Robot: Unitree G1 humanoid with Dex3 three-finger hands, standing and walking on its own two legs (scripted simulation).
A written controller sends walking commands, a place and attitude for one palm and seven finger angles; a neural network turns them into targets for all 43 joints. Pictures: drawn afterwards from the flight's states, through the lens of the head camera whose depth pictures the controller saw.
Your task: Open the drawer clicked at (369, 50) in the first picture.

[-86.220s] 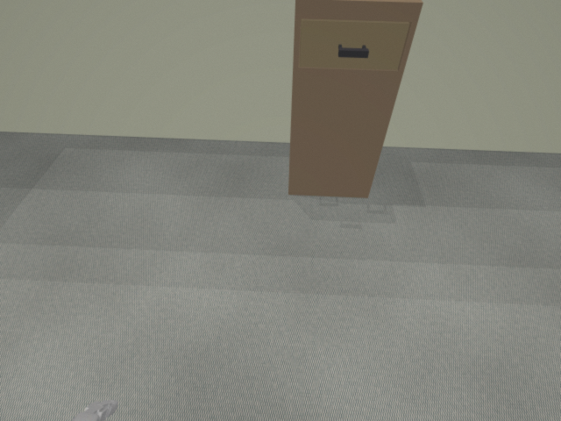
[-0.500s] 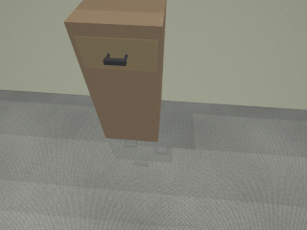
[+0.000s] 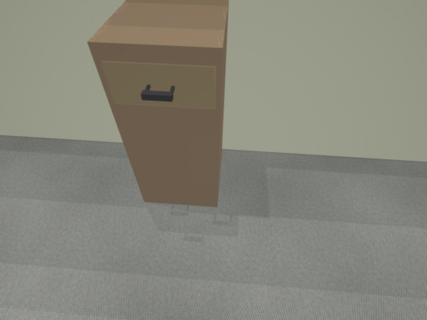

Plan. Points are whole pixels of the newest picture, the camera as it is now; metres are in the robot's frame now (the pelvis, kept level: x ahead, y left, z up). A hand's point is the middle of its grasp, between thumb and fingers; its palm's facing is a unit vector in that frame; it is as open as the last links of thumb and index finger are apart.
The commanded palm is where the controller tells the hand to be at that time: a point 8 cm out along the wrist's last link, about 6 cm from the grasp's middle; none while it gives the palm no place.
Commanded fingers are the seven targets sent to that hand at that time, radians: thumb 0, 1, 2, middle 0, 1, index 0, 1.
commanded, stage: take the last steps up to it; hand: left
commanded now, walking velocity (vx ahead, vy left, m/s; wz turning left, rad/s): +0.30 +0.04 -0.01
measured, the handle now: (158, 92) +0.79 +0.22 -0.02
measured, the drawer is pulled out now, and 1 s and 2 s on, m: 0.00 0.00 0.00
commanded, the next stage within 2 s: come to a stop and stand still in 0.60 s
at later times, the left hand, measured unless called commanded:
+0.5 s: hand (141, 293) +0.22 +0.18 -0.19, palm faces -0.03 -0.98 -0.18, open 7.4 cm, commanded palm none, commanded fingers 0.00 0.90 0.90 -0.20 -0.30 -0.20 -0.30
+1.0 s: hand (150, 261) +0.29 +0.18 -0.19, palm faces +0.06 -0.98 -0.19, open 7.3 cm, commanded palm none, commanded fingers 0.00 0.90 0.90 -0.20 -0.30 -0.20 -0.30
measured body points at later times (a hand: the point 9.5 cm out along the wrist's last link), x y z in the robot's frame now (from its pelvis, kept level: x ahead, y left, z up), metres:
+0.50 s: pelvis +0.14 +0.01 -0.02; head +0.20 +0.00 +0.43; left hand +0.22 +0.24 -0.17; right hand -0.02 -0.17 -0.15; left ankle -0.01 +0.12 -0.74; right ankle +0.24 -0.10 -0.73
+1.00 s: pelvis +0.27 +0.00 -0.01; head +0.31 +0.01 +0.44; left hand +0.29 +0.23 -0.17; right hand +0.35 -0.23 -0.16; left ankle +0.28 +0.14 -0.74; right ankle +0.25 -0.09 -0.74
